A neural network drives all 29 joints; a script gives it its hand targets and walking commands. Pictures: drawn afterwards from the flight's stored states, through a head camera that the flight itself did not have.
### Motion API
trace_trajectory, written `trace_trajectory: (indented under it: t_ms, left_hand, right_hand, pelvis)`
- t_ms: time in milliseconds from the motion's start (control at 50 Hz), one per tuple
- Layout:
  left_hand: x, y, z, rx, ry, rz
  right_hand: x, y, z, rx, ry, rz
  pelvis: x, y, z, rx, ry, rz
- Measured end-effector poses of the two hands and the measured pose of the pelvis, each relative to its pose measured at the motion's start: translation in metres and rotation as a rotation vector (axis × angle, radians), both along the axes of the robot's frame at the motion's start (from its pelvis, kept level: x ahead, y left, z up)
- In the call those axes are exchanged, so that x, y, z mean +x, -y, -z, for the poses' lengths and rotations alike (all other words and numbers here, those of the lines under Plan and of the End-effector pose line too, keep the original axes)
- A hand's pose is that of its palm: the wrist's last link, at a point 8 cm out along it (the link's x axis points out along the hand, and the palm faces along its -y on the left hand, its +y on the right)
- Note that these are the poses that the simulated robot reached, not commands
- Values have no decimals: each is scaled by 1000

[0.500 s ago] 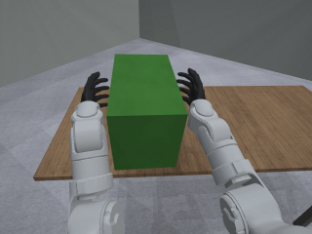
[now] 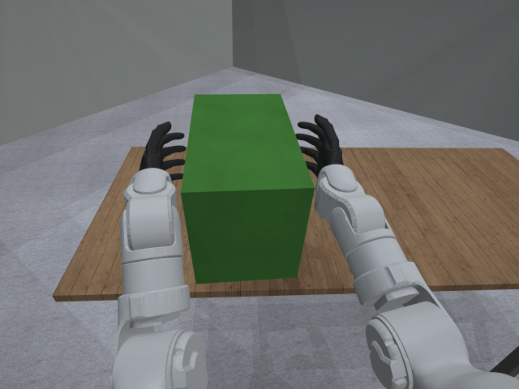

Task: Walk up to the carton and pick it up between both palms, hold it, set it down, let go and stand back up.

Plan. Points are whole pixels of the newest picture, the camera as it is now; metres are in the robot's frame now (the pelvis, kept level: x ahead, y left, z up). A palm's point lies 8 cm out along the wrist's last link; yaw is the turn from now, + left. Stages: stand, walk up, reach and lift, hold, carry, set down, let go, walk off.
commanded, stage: set down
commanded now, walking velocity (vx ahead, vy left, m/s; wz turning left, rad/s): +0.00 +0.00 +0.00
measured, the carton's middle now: (242, 179) +0.42 +0.00 +0.16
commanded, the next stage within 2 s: none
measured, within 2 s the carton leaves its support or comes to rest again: neither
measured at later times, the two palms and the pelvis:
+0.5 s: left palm (162, 177) +0.39 +0.13 +0.19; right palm (320, 171) +0.39 -0.12 +0.19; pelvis +0.02 +0.00 +0.00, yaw -1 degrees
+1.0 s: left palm (172, 185) +0.41 +0.12 +0.16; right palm (318, 173) +0.42 -0.13 +0.17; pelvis +0.03 +0.00 +0.00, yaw -1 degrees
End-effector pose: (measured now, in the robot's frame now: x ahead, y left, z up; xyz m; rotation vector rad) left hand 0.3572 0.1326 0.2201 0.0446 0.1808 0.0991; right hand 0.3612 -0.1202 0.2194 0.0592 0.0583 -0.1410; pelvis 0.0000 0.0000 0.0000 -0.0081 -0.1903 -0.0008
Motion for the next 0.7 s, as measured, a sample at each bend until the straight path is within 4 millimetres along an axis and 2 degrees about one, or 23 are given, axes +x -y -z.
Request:
trace_trajectory:
  t_ms: [140, 380, 460, 600, 700]
  left_hand:
    - [6, 2, 8, 3, -14, 4]
    - [23, 2, 0, 15, 88, 7]
    - [31, 2, 14, 31, 67, 24]
    - [34, 1, 55, 29, 21, 9]
    - [37, 3, 67, 12, 21, -9]
  right_hand:
    - [6, 2, 7, 4, -12, 4]
    - [20, 2, 3, -11, 103, 14]
    - [26, 1, 17, -21, 102, 20]
    - [33, 1, 52, -34, 89, 3]
    - [40, 2, 62, -43, 94, -10]
  pelvis:
    - [1, -1, 0, 2, -6, 2]
    - [10, 0, 0, 5, 4, 9]
    - [14, 0, 0, 7, 8, 13]
    - [20, -1, -1, 2, -16, 7]
    - [23, -1, -1, -1, -50, 5]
